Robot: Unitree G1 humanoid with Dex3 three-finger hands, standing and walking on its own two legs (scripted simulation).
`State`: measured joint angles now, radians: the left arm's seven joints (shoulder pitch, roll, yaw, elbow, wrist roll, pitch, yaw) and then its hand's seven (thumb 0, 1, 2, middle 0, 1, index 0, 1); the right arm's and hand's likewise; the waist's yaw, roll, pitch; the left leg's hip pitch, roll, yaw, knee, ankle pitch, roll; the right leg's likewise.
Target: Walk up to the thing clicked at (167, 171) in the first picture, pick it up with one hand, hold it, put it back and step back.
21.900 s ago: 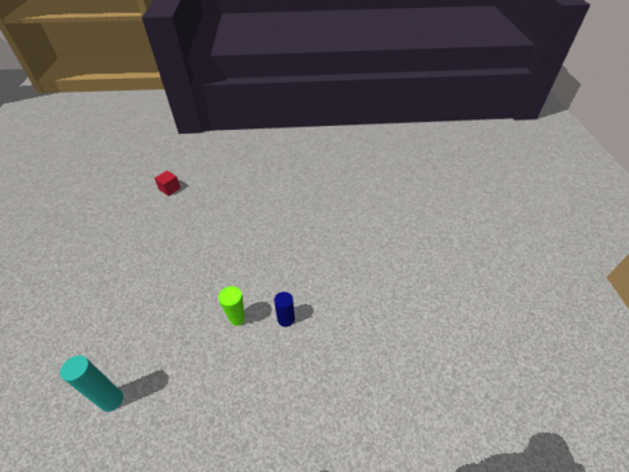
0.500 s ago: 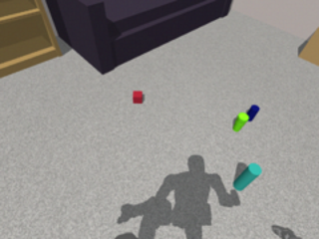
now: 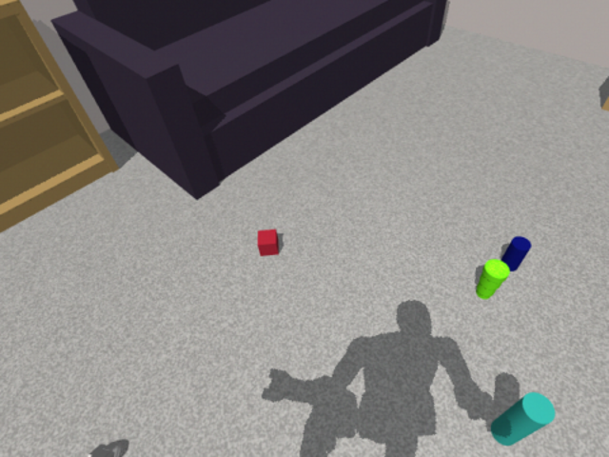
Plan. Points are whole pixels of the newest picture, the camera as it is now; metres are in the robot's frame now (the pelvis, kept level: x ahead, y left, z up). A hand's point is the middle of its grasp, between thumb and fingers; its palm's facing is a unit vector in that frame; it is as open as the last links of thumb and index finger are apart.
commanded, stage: walk up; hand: left
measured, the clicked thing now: (268, 242) +1.01 +0.23 -0.73
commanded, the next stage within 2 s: none
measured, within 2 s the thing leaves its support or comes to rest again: neither
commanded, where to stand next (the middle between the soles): +0.58 +0.05 m, yaw +1 degrees
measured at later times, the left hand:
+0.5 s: hand (123, 385) +0.26 +0.33 -0.14, palm faces -0.08 -0.94 -0.33, open 7.4 cm
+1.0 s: hand (157, 289) +0.44 +0.32 -0.13, palm faces -0.03 -0.93 -0.35, open 7.4 cm
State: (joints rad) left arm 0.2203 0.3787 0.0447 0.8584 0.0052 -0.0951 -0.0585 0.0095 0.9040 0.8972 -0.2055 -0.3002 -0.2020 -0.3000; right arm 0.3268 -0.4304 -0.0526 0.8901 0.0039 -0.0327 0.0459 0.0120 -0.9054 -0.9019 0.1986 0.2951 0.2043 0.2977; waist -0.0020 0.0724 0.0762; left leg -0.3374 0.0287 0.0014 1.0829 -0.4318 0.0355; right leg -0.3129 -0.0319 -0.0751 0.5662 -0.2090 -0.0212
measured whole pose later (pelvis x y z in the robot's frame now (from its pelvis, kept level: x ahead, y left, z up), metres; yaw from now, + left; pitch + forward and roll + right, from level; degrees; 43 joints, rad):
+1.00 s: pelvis +0.37 +0.05 +0.00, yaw +0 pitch -3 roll -2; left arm 0.29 0.40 0.04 0.84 0.02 -0.06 -0.07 0.01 0.90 0.90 -0.21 -0.30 -0.21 -0.30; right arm 0.32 -0.42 -0.06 0.88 -0.02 -0.05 0.07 0.01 -0.90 -0.90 0.20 0.30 0.21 0.30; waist 0.02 0.03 0.06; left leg -0.43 0.09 0.04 0.69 -0.28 0.00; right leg -0.22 -0.03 -0.07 0.54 -0.27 -0.02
